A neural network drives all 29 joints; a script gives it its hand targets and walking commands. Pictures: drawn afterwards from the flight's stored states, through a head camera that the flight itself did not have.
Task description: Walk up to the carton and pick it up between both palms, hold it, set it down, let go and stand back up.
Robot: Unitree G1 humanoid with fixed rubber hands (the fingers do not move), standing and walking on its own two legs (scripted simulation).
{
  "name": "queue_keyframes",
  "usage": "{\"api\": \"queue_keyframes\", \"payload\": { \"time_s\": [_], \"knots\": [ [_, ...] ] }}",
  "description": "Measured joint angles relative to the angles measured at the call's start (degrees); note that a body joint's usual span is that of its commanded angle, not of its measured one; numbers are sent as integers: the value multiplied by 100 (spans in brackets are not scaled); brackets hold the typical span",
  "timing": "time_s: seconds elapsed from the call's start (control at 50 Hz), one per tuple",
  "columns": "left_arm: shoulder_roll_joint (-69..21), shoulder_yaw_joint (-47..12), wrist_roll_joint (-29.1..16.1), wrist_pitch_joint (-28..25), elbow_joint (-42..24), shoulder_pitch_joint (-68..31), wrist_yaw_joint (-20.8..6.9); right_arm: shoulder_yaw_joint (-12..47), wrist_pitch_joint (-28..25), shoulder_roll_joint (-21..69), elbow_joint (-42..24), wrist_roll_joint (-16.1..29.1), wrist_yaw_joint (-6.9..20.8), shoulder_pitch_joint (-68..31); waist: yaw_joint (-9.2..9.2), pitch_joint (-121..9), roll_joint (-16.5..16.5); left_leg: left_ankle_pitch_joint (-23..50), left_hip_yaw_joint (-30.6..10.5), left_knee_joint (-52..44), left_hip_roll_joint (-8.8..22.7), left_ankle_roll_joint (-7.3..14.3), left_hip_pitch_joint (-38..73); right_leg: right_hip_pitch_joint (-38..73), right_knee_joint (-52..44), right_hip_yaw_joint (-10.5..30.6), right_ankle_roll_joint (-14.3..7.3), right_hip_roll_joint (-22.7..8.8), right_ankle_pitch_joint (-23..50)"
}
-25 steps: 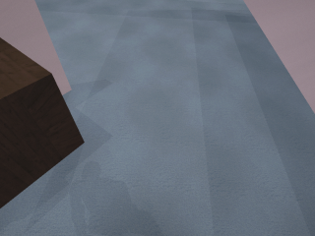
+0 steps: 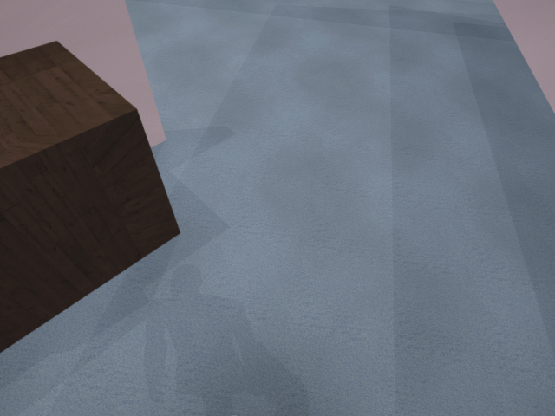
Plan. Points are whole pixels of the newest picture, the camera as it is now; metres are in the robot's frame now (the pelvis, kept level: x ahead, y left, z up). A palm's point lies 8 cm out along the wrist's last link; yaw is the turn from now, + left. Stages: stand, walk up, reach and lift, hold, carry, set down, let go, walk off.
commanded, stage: walk up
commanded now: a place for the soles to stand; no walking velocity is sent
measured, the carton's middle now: out of the picture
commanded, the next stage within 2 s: none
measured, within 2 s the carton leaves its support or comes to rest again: neither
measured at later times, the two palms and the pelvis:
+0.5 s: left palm out of the picture +0.14 +0.37 -0.11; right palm (374, 388) +0.20 -0.15 -0.15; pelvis +0.10 +0.09 -0.02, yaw +23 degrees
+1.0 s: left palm out of the picture -0.01 +0.43 -0.16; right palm (195, 250) +0.45 +0.17 -0.12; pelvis +0.19 +0.26 -0.02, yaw +47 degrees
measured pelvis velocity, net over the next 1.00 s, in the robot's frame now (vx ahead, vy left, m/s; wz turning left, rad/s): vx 0.19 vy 0.26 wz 0.82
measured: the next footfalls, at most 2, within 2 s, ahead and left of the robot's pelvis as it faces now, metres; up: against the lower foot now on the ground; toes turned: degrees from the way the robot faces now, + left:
left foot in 0.16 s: +0.13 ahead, +0.23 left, +0.00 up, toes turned +18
right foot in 0.48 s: +0.26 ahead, +0.04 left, +0.00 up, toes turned +20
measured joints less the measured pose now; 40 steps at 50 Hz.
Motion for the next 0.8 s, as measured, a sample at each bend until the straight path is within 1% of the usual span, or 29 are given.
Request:
{"api": "queue_keyframes", "payload": {
  "time_s": [0.02, 0.06, 0.1, 0.14, 0.16, 0.18, 0.2, 0.22, 0.24, 0.26, 0.28, 0.3, 0.34, 0.4, 0.42, 0.46, 0.48, 0.5, 0.52, 0.54, 0.56, 0.6, 0.64, 0.68, 0.74, 0.8],
  "knots": [
    [69, 32, 39, -26, -34, -11, 29, -58, 48, -126, -85, -20, 33, -32, -1, 30, 5, -46, 19, 250, 125, -47, -167, 77, 51, -106, 17, -56, -72],
    [215, 79, 108, -56, -104, -28, 55, -157, 92, -355, -241, -38, 120, -125, -25, 107, -16, 11, -37, 297, 394, -96, -359, 266, 162, -314, 81, -187, -233],
    [378, 103, 156, -58, -186, -52, 21, -205, 86, -543, -380, -47, 218, -210, -45, 185, -75, 132, -123, -44, 638, -83, -386, 472, 337, -508, 157, -349, -442],
    [549, 126, 218, -6, -299, -77, -51, -218, 42, -666, -481, -6, 302, -253, -54, 218, -197, 338, -76, -534, 793, -11, -266, 630, 659, -674, 209, -584, -749],
    [642, 135, 254, 40, -348, -93, -89, -205, -3, -699, -503, 33, 331, -262, -63, 220, -312, 712, 59, -663, 790, -3, -178, 679, 909, -727, 196, -765, -960],
    [740, 134, 270, 97, -384, -120, -131, -199, -60, -700, -517, 66, 343, -267, -50, 222, -480, 1213, 200, -636, 673, 21, -113, 673, 1242, -698, 79, -992, -1207],
    [839, 117, 248, 172, -428, -157, -190, -206, -122, -667, -542, 96, 335, -266, -35, 214, -657, 1229, 303, -449, 517, 63, -108, 539, 1733, -474, -104, -1146, -1487],
    [911, 82, 169, 266, -532, -212, -270, -209, -168, -622, -591, 151, 317, -249, -59, 194, -723, 1000, 310, -249, 425, 118, -166, 249, 2428, -121, -207, -1024, -1808],
    [966, 39, 71, 340, -695, -285, -353, -195, -177, -557, -632, 232, 293, -224, -125, 197, -741, 797, 243, -134, 341, 175, -219, -60, 3102, 212, -263, -744, -2093],
    [1010, -10, -19, 359, -876, -376, -428, -167, -156, -472, -659, 291, 257, -203, -176, 245, -769, 710, 180, -148, 245, 226, -199, -350, 3633, 435, -297, -476, -2193],
    [1036, -58, -91, 322, -1041, -471, -485, -123, -123, -387, -696, 309, 212, -182, -196, 310, -815, 745, 156, -281, 143, 264, -111, -643, 3989, 568, -321, -279, -2132],
    [1032, -103, -145, 252, -1177, -559, -522, -75, -97, -322, -740, 289, 165, -152, -203, 374, -841, 833, 148, -463, 56, 299, 3, -926, 4159, 607, -336, -144, -2011],
    [921, -199, -207, 108, -1411, -676, -531, 3, -66, -275, -838, 269, 104, -47, -242, 435, -754, 973, 75, -817, -75, 364, 206, -1378, 3914, 514, -350, 26, -1840],
    [674, -325, -255, 6, -1734, -680, -468, 55, 0, -314, -980, 189, 121, 122, -317, 374, -468, 1107, -115, -1200, -246, 417, 381, -1771, 2915, 400, -349, 157, -1532],
    [609, -348, -264, -3, -1832, -637, -445, 70, 27, -332, -1022, 163, 144, 159, -330, 335, -380, 1115, -180, -1259, -303, 425, 412, -1822, 2554, 401, -367, 195, -1262],
    [510, -379, -262, -28, -2001, -474, -392, 98, 86, -375, -1101, 121, 208, 216, -326, 226, -216, 1018, -333, -1181, -410, 415, 409, -1712, 1680, 373, -445, 265, -406],
    [488, -385, -247, -43, -2078, -341, -363, 119, 119, -397, -1144, 105, 241, 251, -297, 131, -156, 827, -411, -994, -471, 404, 352, -1603, 1330, 349, -484, 274, 104],
    [465, -378, -225, -49, -2131, -188, -325, 137, 162, -425, -1181, 90, 271, 256, -249, 39, -74, 425, -507, -675, -513, 373, 265, -1578, 1309, 270, -497, 246, 570],
    [452, -376, -220, -37, -2140, -34, -264, 144, 209, -448, -1211, 62, 289, 229, -210, -51, 7, 18, -604, -204, -567, 296, 119, -1570, 1436, 174, -469, 208, 561],
    [450, -379, -233, -6, -2090, 109, -185, 142, 245, -475, -1251, 22, 304, 197, -183, -143, 81, -188, -638, 347, -599, 191, -65, -1514, 1496, 74, -431, 158, 402],
    [455, -373, -251, 24, -2014, 237, -112, 144, 255, -513, -1291, -12, 326, 157, -151, -214, 141, -208, -601, 840, -587, 92, -232, -1408, 1471, -11, -395, 102, 251],
    [479, -328, -277, 12, -1857, 442, -61, 145, 223, -606, -1347, -44, 372, 49, -70, -271, 224, 85, -479, 1410, -458, -56, -485, -1142, 1272, -151, -329, -12, 135],
    [498, -281, -276, -66, -1749, 570, -78, 132, 151, -718, -1380, -44, 419, -45, 12, -255, 300, 475, -450, 1576, -269, -171, -700, -870, 984, -317, -268, -108, 186],
    [513, -239, -223, -152, -1686, 656, -109, 114, 107, -811, -1400, -12, 464, -101, 108, -242, 338, 796, -484, 1616, -93, -232, -925, -666, 748, -483, -231, -201, 205],
    [525, -193, -143, -230, -1605, 763, -159, 121, 90, -868, -1400, 30, 514, -179, 223, -232, 303, 1146, -527, 1392, 157, -278, -1122, -400, 478, -710, -157, -348, 176],
    [543, -205, -69, -273, -1556, 875, -215, 160, 66, -820, -1385, 47, 542, -271, 287, -198, 200, 1335, -476, 697, 392, -230, -1094, -83, 244, -963, -17, -506, 109]
  ]
}}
